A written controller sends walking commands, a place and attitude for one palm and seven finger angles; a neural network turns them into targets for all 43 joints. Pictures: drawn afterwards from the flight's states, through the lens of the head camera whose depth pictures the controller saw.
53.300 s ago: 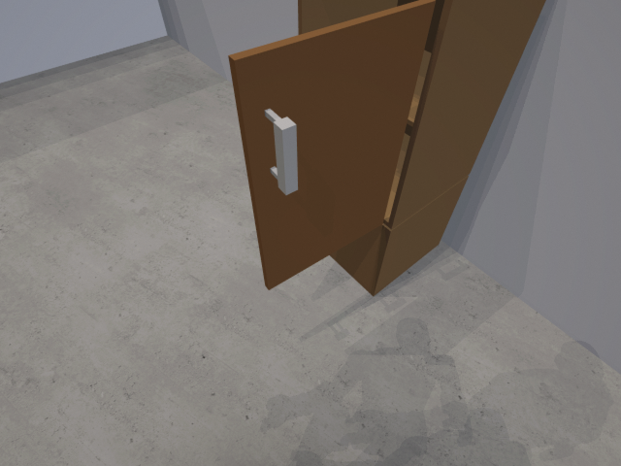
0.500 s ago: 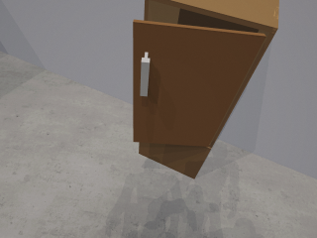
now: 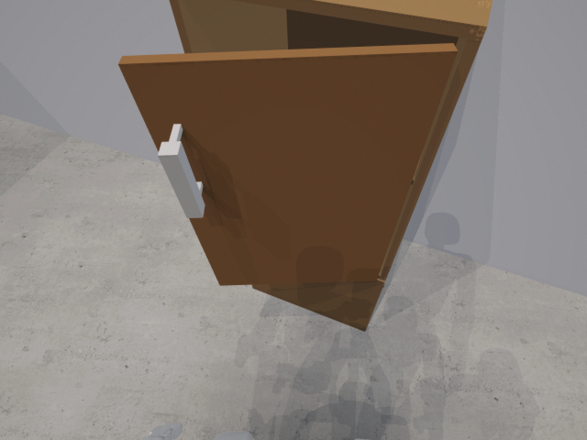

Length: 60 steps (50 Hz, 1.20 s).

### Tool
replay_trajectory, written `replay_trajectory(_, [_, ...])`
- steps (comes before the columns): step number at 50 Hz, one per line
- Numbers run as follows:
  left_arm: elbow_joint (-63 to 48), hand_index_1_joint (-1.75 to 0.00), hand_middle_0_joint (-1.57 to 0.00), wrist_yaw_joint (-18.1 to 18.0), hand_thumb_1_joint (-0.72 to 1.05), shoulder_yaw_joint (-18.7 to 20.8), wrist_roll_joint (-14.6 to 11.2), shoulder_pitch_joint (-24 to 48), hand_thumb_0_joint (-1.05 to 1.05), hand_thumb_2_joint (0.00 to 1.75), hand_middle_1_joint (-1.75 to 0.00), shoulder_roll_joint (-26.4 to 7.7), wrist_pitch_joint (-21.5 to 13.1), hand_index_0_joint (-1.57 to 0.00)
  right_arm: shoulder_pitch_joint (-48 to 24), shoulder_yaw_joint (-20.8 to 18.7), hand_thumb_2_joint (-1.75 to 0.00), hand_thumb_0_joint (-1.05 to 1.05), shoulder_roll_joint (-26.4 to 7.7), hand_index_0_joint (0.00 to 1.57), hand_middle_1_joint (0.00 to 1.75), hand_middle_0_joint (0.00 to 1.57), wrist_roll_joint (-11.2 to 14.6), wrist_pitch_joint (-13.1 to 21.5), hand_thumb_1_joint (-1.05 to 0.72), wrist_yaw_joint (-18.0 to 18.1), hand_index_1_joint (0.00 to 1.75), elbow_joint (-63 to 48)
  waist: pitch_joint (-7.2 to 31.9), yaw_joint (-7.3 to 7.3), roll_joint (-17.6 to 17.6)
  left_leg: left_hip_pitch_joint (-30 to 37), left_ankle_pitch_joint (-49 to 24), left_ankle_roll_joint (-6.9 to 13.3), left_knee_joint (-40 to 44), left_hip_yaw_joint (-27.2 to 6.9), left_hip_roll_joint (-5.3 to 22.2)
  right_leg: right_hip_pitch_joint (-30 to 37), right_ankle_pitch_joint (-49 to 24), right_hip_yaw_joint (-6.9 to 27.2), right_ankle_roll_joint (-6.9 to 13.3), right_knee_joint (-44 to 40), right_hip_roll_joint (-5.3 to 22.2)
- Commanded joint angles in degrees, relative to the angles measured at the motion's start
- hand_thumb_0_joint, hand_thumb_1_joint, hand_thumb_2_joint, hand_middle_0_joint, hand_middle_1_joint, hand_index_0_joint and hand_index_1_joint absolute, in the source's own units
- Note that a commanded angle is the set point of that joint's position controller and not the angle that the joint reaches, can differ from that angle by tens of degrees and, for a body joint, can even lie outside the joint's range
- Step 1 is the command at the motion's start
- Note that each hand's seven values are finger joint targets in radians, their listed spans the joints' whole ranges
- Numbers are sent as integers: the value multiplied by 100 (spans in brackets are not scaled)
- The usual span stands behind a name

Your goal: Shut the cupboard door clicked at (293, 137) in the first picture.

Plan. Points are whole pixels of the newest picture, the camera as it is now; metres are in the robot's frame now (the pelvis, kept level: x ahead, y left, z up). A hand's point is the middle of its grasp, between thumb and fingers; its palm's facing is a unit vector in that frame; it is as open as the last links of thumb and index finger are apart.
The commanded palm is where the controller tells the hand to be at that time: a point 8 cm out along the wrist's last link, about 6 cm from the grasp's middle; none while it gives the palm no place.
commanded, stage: come to a stop and stand still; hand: left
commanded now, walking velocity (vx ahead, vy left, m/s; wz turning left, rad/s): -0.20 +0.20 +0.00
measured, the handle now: (186, 172) +0.46 +0.17 +0.09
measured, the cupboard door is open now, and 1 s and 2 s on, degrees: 24 24 24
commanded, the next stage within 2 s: look again from close up in 1.00 s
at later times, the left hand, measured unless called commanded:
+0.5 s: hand out of the picture -0.01 +0.26 -0.18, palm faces +0.09 -0.97 -0.21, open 7.4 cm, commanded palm none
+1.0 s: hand out of the picture -0.06 +0.22 -0.17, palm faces +0.01 -0.99 -0.15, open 7.4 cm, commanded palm none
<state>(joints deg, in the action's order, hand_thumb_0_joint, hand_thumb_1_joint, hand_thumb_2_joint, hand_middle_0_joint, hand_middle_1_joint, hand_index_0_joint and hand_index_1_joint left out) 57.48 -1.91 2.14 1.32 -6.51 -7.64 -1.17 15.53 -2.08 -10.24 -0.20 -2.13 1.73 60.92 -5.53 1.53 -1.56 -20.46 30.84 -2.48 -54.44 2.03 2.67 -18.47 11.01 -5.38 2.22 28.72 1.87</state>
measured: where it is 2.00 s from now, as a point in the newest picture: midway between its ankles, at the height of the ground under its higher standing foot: outside the picture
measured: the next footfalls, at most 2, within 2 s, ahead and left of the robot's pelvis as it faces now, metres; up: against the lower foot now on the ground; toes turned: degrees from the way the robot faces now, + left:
left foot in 0.30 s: +0.02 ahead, +0.16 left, +0.00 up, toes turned +3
right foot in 0.58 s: -0.03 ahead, -0.06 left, +0.00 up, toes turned +1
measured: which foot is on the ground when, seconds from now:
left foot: up 0.00-0.28, down 0.30-1.00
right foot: down 0.00-0.30, up 0.32-0.56, down 0.58-1.00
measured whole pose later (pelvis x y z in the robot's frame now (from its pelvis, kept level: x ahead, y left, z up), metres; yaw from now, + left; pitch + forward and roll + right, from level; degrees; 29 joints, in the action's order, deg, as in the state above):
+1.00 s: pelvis -0.05 +0.06 +0.01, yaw +0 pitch -1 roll +0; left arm 65.1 -1.8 0.1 0.8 -16.5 -8.0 0.7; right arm 18.4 0.2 -8.2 -0.7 -0.5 1.4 66.5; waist -1.5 0.8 2.0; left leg -10.5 8.6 2.1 -20.1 3.9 -1.2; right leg -6.4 13.9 1.6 -0.3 21.4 0.3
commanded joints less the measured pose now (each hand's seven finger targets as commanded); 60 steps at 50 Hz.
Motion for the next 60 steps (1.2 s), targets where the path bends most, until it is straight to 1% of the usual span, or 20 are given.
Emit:
replay_trajectory(1, [-154,-30,-20,-103,90,270,14,-708,0,90,-30,-1178,51,-20,375,-122,-90,0,-282,20,30,20,-29,-127,-90,-34,30,-240,1027,-242,734,-465,-433,-86,-681,-244,-117,1144,-4637,1192,884,-703,1794])
replay_trajectory(9, [-400,-30,-20,-83,90,329,102,-490,0,90,-30,-1306,116,-20,-194,-157,-90,0,-429,20,30,20,-37,-81,-90,-131,30,-716,1003,-250,1239,-115,-544,-42,586,-262,-94,824,-2664,1221,943,-854,1771])
replay_trajectory(12, [-409,-30,-20,-39,90,330,77,-413,0,90,-30,-1355,167,-20,120,-122,-90,0,-413,20,30,20,-34,10,-90,-130,30,-650,1027,-65,1210,807,-1426,19,2226,-32,-180,437,-1469,1122,593,-592,1471])
replay_trajectory(13, [-411,-30,-20,-24,90,305,36,-403,0,90,-30,-1268,200,-20,288,-125,-90,0,-496,20,30,20,-39,56,-90,-133,30,-580,1004,14,955,1381,-2015,52,2945,-56,-123,40,-703,980,332,-353,1252])
replay_trajectory(14, [-448,-30,-20,-5,90,242,-7,-556,0,90,-30,-1011,253,-20,248,-161,-90,0,-842,20,30,20,-69,129,-90,-128,30,-623,1033,-52,-109,1557,-2315,260,3480,-870,576,-331,325,583,-6,248,670])
replay_trajectory(15, [-504,-30,-20,4,90,179,-25,-671,0,90,-30,-714,309,-20,-20,-227,-90,0,-1231,20,30,20,-120,126,-90,-97,30,-787,718,-138,-1449,770,-2660,655,3983,-1745,1498,-333,1616,154,-321,860,121])
replay_trajectory(16, [-503,-30,-20,-5,90,175,-27,-512,0,90,-30,-808,359,-20,-403,-179,-90,0,-1249,20,30,20,-173,88,-90,-57,30,-894,410,-138,-1256,-70,-2463,1094,4213,-1832,1644,-42,1876,509,-289,1462,19])
replay_trajectory(17, [-477,-30,-20,28,90,198,-14,-571,0,90,-30,-829,378,-20,-709,-116,-90,0,-1125,20,30,20,-184,115,-90,-10,30,-963,271,-294,-827,-271,-2403,1191,4213,-1503,1442,82,1688,598,-245,1805,44])
replay_trajectory(20, [-227,-30,-20,66,90,188,17,-827,0,90,-30,-869,388,-20,-699,-34,-90,0,-921,20,30,20,-143,179,-90,65,30,-860,435,-348,-937,491,-3508,1047,3816,-1006,1022,-217,1335,761,-234,2257,-80])
replay_trajectory(25, [-83,-30,-20,60,90,51,-39,-898,0,90,-30,-745,267,-20,-290,-36,-90,0,-835,20,30,20,-69,232,-90,82,30,-523,768,-219,-500,1476,-4302,1136,3542,-1003,1004,191,1143,582,-299,638,-59])
replay_trajectory(27, [113,-30,-20,29,90,20,-50,-1258,0,90,-30,-712,194,-20,-229,-31,-90,0,-782,20,30,20,-11,253,-90,79,30,-411,954,-321,-298,1433,-4155,880,3236,-909,776,873,0,711,-269,-612,-30])
replay_trajectory(30, [239,-30,-20,-12,90,-18,-44,-1144,0,90,-30,-938,90,-20,-122,32,-90,0,-442,20,30,20,57,260,-90,5,30,-307,585,-98,333,1097,-2635,389,3347,-569,234,894,-841,1346,74,-1014,673])
replay_trajectory(31, [268,-30,-20,0,90,-53,-52,-1127,0,90,-30,-946,101,-20,-58,43,-90,0,-468,20,30,20,39,263,-90,-19,30,-240,543,-71,205,1266,-2680,362,3475,-588,195,711,-649,1249,65,-932,617])
replay_trajectory(33, [396,-30,-20,-24,90,-78,-62,-1226,0,90,-30,-752,37,-20,-4,41,-90,0,-568,20,30,20,-5,294,-90,10,30,-79,796,-109,817,1535,-3337,398,3330,-513,304,916,-1195,1128,-27,-812,413])
replay_trajectory(41, [553,-30,-20,-10,90,-132,-57,-1273,0,90,-30,-644,135,-20,164,113,-90,0,-476,20,30,20,-28,210,-90,-11,30,258,-202,-124,199,968,-1388,352,4017,-582,203,459,654,1163,-61,-1282,297])
replay_trajectory(54, [705,-30,-20,-25,90,-145,-88,-1503,0,90,-30,-471,77,-20,580,127,-90,0,-306,20,30,20,-17,282,-90,45,30,410,39,-140,201,1046,-1820,358,3946,-564,246,670,194,1112,-32,-1211,297])
replay_trajectory(55, [92,-30,-20,-14,90,-228,46,-1159,0,90,-30,-1533,-100,-20,149,101,-90,0,-1017,20,30,20,-67,420,-90,-78,30,-348,-479,-19,-264,680,-2843,291,3480,-616,-5,531,-181,754,54,-911,257])
replay_trajectory(56, [103,-30,-20,-56,90,-33,-7,-1252,0,90,-30,-1226,-106,-20,179,-27,-90,0,-919,20,30,20,-104,564,-90,-17,30,-398,518,-102,-446,901,-2645,370,3207,-714,238,756,124,955,23,-511,380])
replay_trajectory(57, [198,-30,-20,-69,90,-44,-9,-1307,0,90,-30,-1077,-139,-20,155,-44,-90,0,-816,20,30,20,-107,581,-90,27,30,-316,932,-85,-429,1055,-2694,425,3103,-748,261,847,-87,994,77,-510,376])
replay_trajectory(60, [51,-30,-20,-48,90,-67,-44,-1334,0,90,-30,-1038,-126,-20,305,-50,-90,0,-844,20,30,20,-95,515,-90,29,30,-475,975,-56,210,915,-2458,529,2903,-771,244,791,-130,1020,107,-530,370])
